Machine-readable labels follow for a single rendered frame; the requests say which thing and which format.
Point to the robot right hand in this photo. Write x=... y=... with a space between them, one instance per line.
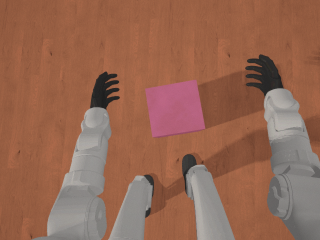
x=270 y=78

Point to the robot left upper arm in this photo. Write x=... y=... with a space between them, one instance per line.
x=77 y=218

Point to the robot left shin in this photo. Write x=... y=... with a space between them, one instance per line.
x=140 y=178

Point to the robot left forearm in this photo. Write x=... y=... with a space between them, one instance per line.
x=86 y=174

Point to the robot right upper arm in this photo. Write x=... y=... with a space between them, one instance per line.
x=295 y=199

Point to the robot left hand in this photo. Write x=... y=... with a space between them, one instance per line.
x=100 y=94

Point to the right robot foot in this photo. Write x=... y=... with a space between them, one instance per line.
x=188 y=162

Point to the robot right forearm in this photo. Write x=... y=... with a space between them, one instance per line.
x=288 y=136

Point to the carton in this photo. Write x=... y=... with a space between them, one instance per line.
x=174 y=109

